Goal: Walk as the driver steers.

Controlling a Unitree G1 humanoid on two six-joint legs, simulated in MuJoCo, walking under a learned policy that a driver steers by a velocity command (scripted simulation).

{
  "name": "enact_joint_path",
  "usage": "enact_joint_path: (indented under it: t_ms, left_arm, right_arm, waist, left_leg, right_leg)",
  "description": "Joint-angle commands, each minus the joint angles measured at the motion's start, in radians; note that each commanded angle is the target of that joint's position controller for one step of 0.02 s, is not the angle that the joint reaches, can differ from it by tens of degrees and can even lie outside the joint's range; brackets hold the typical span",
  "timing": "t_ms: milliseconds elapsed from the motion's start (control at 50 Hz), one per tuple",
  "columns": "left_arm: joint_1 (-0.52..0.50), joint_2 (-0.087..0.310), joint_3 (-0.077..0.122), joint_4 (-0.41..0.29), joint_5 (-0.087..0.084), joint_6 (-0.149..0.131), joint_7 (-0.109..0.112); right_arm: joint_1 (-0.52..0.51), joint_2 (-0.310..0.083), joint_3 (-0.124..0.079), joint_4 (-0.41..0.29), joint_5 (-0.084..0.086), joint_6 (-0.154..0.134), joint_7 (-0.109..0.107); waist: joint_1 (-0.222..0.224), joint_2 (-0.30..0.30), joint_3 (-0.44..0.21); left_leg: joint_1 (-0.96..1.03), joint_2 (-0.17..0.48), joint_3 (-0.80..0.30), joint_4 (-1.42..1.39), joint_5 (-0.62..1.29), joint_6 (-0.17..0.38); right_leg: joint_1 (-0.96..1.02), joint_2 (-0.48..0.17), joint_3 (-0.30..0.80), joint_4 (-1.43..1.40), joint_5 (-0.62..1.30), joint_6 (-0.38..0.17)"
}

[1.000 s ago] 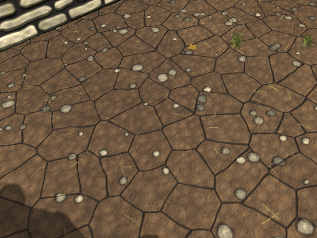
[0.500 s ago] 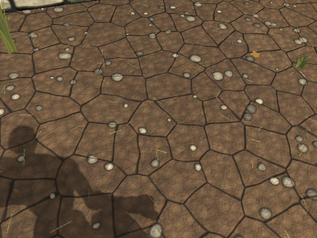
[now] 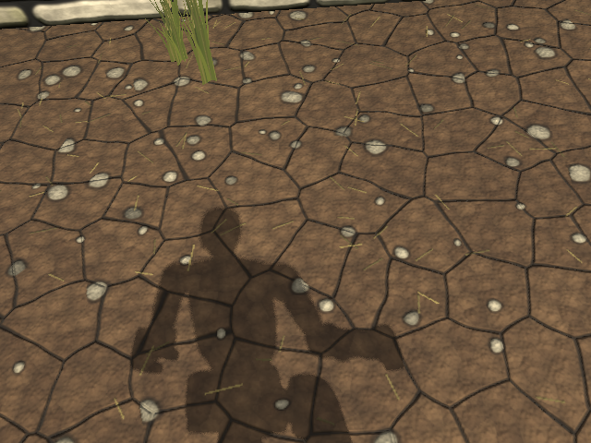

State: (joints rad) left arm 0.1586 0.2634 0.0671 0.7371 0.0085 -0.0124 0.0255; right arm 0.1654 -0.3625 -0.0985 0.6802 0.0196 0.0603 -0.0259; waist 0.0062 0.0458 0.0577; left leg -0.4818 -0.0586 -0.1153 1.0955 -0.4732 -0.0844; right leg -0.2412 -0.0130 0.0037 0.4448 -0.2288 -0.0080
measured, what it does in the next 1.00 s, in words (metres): walks ahead: left foot, then right foot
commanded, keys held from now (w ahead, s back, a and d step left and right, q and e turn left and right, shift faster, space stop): no key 0.40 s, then w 0.60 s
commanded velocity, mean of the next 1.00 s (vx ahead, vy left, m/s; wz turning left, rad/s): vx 0.19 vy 0.00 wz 0.08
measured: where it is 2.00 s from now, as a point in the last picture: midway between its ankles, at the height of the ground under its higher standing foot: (327, 327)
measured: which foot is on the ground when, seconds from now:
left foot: up 0.00-0.14, down 0.16-0.72, up 0.74-1.00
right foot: down 0.00-0.44, up 0.46-0.68, down 0.70-1.00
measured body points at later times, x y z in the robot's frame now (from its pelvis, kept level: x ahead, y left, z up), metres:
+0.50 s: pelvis +0.01 +0.04 -0.01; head +0.01 +0.05 +0.44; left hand +0.10 +0.33 -0.13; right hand +0.17 -0.20 -0.11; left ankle -0.01 +0.14 -0.74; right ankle +0.00 -0.11 -0.74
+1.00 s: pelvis +0.17 -0.02 +0.01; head +0.20 -0.04 +0.45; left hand +0.16 +0.25 -0.12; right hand +0.37 -0.27 -0.10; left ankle +0.31 +0.16 -0.67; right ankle +0.09 -0.10 -0.74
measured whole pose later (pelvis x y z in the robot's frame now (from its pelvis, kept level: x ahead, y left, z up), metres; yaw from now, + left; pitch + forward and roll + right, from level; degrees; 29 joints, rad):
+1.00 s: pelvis +0.17 -0.02 +0.01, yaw +2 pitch +1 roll +1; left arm 0.41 0.24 0.01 0.90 0.00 -0.08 -0.01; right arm 0.16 -0.30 -0.06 0.69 0.01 -0.06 0.02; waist 0.07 0.05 0.01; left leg -0.66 0.10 -0.02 0.83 -0.04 -0.01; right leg 0.02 0.04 -0.04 0.21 -0.25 -0.07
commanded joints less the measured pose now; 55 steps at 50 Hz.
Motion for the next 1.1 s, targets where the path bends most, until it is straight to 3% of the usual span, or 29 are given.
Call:
enact_joint_path:
  t_ms: [20, 60, 100, 140, 160, 180, 200, 220, 240, 280, 340, 400, 440, 500, 540, 560, 620, 660, 680, 700, 720, 740, 760, 780, 820, 840, 940, 1000, 1100]
  left_arm:
    - [-0.029, 0.167, 0.036, -0.061, -0.002, -0.001, 0.008]
    - [-0.035, 0.187, 0.04, -0.059, -0.007, 0.005, 0.001]
    - [-0.022, 0.195, 0.038, -0.049, -0.016, 0.01, -0.006]
    - [-0.023, 0.174, 0.025, -0.037, -0.031, 0.011, -0.009]
    - [0.028, 0.147, 0.013, -0.016, -0.025, 0.003, -0.014]
    - [0.052, 0.094, -0.008, -0.023, 0.018, -0.008, -0.022]
    - [0.036, 0.066, -0.016, -0.043, 0.017, -0.011, -0.016]
    - [-0.003, 0.119, -0.007, -0.034, 0.013, -0.005, -0.008]
    - [-0.016, 0.119, -0.006, -0.028, 0.011, -0.005, -0.008]
    - [-0.013, 0.132, -0.006, -0.012, 0.017, 0.001, -0.001]
    - [0.02, 0.138, -0.006, 0.021, 0.003, -0.003, -0.009]
    - [0.018, 0.13, -0.008, 0.048, 0.006, -0.007, -0.007]
    - [0.031, 0.12, -0.01, 0.068, 0.0, -0.007, -0.003]
    - [-0.042, 0.122, -0.008, 0.035, -0.022, -0.023, -0.003]
    - [-0.08, 0.134, -0.001, 0.009, -0.038, -0.049, -0.014]
    - [-0.077, 0.138, 0.001, 0.007, -0.044, -0.061, -0.023]
    - [-0.047, 0.119, -0.008, 0.03, -0.04, -0.085, -0.051]
    - [0.056, 0.112, -0.008, 0.081, -0.031, -0.088, -0.063]
    - [0.14, 0.121, 0.0, 0.118, -0.028, -0.084, -0.062]
    - [0.225, 0.14, 0.01, 0.143, -0.032, -0.08, -0.056]
    - [0.332, 0.215, 0.027, 0.15, -0.028, -0.081, -0.043]
    - [0.366, 0.321, 0.046, 0.14, -0.015, -0.088, -0.051]
    - [0.284, 0.253, 0.026, 0.117, -0.013, -0.096, -0.052]
    - [0.225, 0.199, 0.011, 0.099, -0.016, -0.099, -0.049]
    - [0.164, 0.165, -0.003, 0.082, -0.006, -0.098, -0.05]
    - [0.161, 0.15, -0.009, 0.079, -0.002, -0.095, -0.048]
    - [0.218, 0.153, -0.013, 0.101, -0.01, -0.084, -0.034]
    - [0.246, 0.159, -0.014, 0.111, -0.012, -0.074, -0.021]
    - [0.312, 0.174, -0.007, 0.143, -0.024, -0.058, -0.016]
  right_arm:
    - [-0.027, -0.024, 0.004, -0.088, -0.006, -0.014, 0.003]
    - [-0.038, -0.008, 0.016, -0.095, -0.009, -0.016, 0.009]
    - [-0.015, -0.024, 0.012, -0.084, -0.007, -0.015, 0.013]
    - [0.053, -0.02, 0.011, -0.051, -0.012, -0.017, 0.019]
    - [0.055, -0.046, 0.009, -0.056, -0.019, -0.017, 0.016]
    - [0.079, -0.117, 0.0, -0.069, -0.029, -0.016, 0.004]
    - [0.013, -0.092, 0.015, -0.064, -0.05, -0.024, 0.012]
    - [-0.05, -0.031, 0.029, -0.087, -0.049, -0.038, 0.021]
    - [-0.061, -0.005, 0.038, -0.072, -0.051, -0.05, 0.023]
    - [-0.045, -0.031, 0.032, -0.056, -0.043, -0.064, 0.023]
    - [-0.004, -0.006, 0.045, -0.039, -0.044, -0.066, 0.021]
    - [-0.004, -0.013, 0.043, -0.032, -0.037, -0.066, 0.018]
    - [0.014, -0.02, 0.038, -0.024, -0.031, -0.058, 0.012]
    - [0.093, -0.091, 0.015, -0.007, -0.016, -0.052, 0.009]
    - [0.14, -0.087, 0.012, 0.01, -0.016, -0.076, 0.006]
    - [0.139, -0.076, 0.012, 0.012, -0.011, -0.087, 0.006]
    - [0.077, -0.076, 0.009, -0.004, 0.003, -0.093, 0.012]
    - [0.035, -0.087, 0.005, -0.011, 0.009, -0.086, 0.02]
    - [0.045, -0.067, 0.01, -0.008, 0.005, -0.084, 0.022]
    - [0.05, -0.029, 0.022, -0.006, -0.003, -0.089, 0.024]
    - [0.028, 0.048, 0.047, -0.026, -0.019, -0.098, 0.028]
    - [0.042, 0.038, 0.042, -0.079, -0.002, -0.119, 0.018]
    - [0.058, -0.036, 0.023, -0.064, 0.023, -0.134, 0.015]
    - [0.052, -0.06, 0.016, -0.056, 0.03, -0.141, 0.02]
    - [0.043, -0.045, 0.014, -0.034, 0.004, -0.146, 0.024]
    - [0.044, -0.037, 0.012, -0.028, -0.003, -0.143, 0.03]
    - [-0.033, 0.018, 0.026, -0.058, -0.009, -0.134, 0.04]
    - [-0.146, 0.053, 0.043, -0.095, -0.003, -0.145, 0.053]
    - [-0.271, 0.05, 0.049, -0.14, 0.006, -0.162, 0.082]
  waist:
    - [0.007, -0.219, -0.13]
    - [0.018, -0.241, -0.139]
    - [0.018, -0.245, -0.138]
    - [-0.023, -0.216, -0.125]
    - [-0.015, -0.166, -0.133]
    - [0.015, 0.037, -0.187]
    - [0.042, 0.199, -0.164]
    - [0.022, 0.128, -0.118]
    - [0.028, 0.117, -0.105]
    - [0.014, 0.118, -0.082]
    - [0.011, 0.036, -0.06]
    - [0.006, 0.002, -0.06]
    - [-0.005, 0.013, -0.08]
    - [-0.062, 0.105, 0.039]
    - [-0.077, 0.143, 0.071]
    - [-0.069, 0.128, 0.062]
    - [-0.037, 0.067, 0.011]
    - [0.026, 0.057, -0.039]
    - [0.058, 0.042, -0.066]
    - [0.094, 0.015, -0.083]
    - [0.133, -0.174, -0.101]
    - [0.117, -0.36, -0.121]
    - [0.086, -0.227, -0.055]
    - [0.064, -0.187, 0.016]
    - [0.037, -0.133, 0.038]
    - [0.029, -0.139, 0.03]
    - [0.041, -0.11, 0.011]
    - [0.074, -0.119, 0.036]
    - [0.089, -0.114, 0.078]
  left_leg:
    - [-0.008, 0.038, 0.042, -0.149, 0.004, -0.016]
    - [0.095, 0.055, 0.084, -0.297, 0.005, -0.006]
    - [0.171, 0.046, 0.116, -0.438, 0.071, 0.007]
    - [0.323, 0.029, 0.144, -0.713, 0.289, 0.05]
    - [0.434, 0.072, 0.075, -0.768, 0.406, 0.08]
    - [0.552, 0.262, -0.144, -0.751, 0.684, 0.135]
    - [0.374, 0.359, -0.214, -0.742, 0.643, 0.274]
    - [0.316, 0.304, -0.185, -0.761, 0.491, 0.292]
    - [0.308, 0.249, -0.137, -0.755, 0.4, 0.246]
    - [0.29, 0.196, -0.101, -0.745, 0.337, 0.185]
    - [0.273, 0.155, -0.063, -0.732, 0.32, 0.149]
    - [0.293, 0.146, -0.05, -0.711, 0.4, 0.154]
    - [0.311, 0.142, -0.067, -0.742, 0.169, 0.177]
    - [0.3, 0.275, -0.298, -0.892, -0.273, 0.291]
    - [0.355, 0.361, -0.412, -0.931, -0.225, 0.344]
    - [0.402, 0.378, -0.416, -0.927, -0.172, 0.351]
    - [0.387, 0.311, -0.253, -0.905, 0.025, 0.307]
    - [0.245, 0.24, -0.121, -0.846, 0.121, 0.27]
    - [0.166, 0.212, -0.085, -0.788, 0.118, 0.251]
    - [0.083, 0.176, -0.043, -0.689, 0.118, 0.217]
    - [-0.045, 0.072, 0.073, -0.353, 0.073, 0.136]
    - [-0.244, -0.021, 0.074, -0.073, -0.122, 0.097]
    - [-0.328, 0.052, -0.005, 0.057, -0.089, 0.111]
    - [-0.375, 0.098, 0.0, 0.078, 0.023, 0.132]
    - [-0.347, 0.153, 0.026, 0.024, 0.185, 0.136]
    - [-0.3, 0.169, 0.036, -0.005, 0.239, 0.13]
    - [-0.294, 0.16, 0.103, -0.181, 0.4, 0.074]
    - [-0.215, 0.133, 0.143, -0.395, 0.532, 0.066]
    - [-0.196, 0.099, 0.146, -0.566, 0.548, 0.104]
  right_leg:
    - [0.167, -0.218, 0.162, -0.091, 0.438, -0.218]
    - [0.135, -0.225, 0.148, -0.088, 0.447, -0.218]
    - [0.123, -0.229, 0.157, -0.07, 0.424, -0.214]
    - [0.06, -0.204, 0.134, -0.029, 0.348, -0.165]
    - [-0.011, -0.178, 0.115, -0.006, 0.249, -0.096]
    - [-0.11, -0.096, 0.028, 0.153, 0.015, -0.005]
    - [-0.096, -0.049, 0.007, 0.117, -0.242, 0.042]
    - [-0.046, -0.057, 0.012, 0.124, -0.198, 0.067]
    - [-0.026, -0.051, 0.01, 0.074, -0.086, 0.067]
    - [0.019, -0.057, 0.024, 0.014, 0.078, 0.073]
    - [0.047, -0.059, 0.014, 0.004, 0.095, 0.06]
    - [0.048, -0.061, 0.019, -0.013, 0.124, 0.069]
    - [0.027, -0.024, -0.031, 0.034, -0.013, 0.069]
    - [-0.208, 0.007, -0.058, 0.219, -0.206, 0.033]
    - [-0.355, -0.046, 0.019, 0.378, -0.308, -0.012]
    - [-0.405, -0.071, 0.041, 0.404, -0.326, -0.033]
    - [-0.277, -0.068, 0.002, 0.245, -0.214, -0.057]
    - [0.003, -0.003, -0.074, 0.096, 0.01, -0.039]
    - [0.15, 0.033, -0.096, 0.075, 0.066, -0.024]
    - [0.271, 0.016, -0.06, 0.062, 0.039, -0.032]
    - [0.367, -0.185, 0.226, -0.081, -0.098, -0.101]
    - [0.413, -0.385, 0.687, -0.253, -0.319, -0.261]
    - [0.363, -0.401, 0.713, -0.284, -0.47, -0.283]
    - [0.322, -0.362, 0.603, -0.28, -0.458, -0.247]
    - [0.269, -0.278, 0.418, -0.287, -0.22, -0.196]
    - [0.242, -0.24, 0.335, -0.296, -0.107, -0.176]
    - [0.245, -0.181, 0.135, -0.308, 0.33, -0.174]
    - [0.203, -0.149, 0.064, -0.334, 0.344, -0.155]
    - [0.304, -0.212, 0.063, -0.308, 0.386, -0.167]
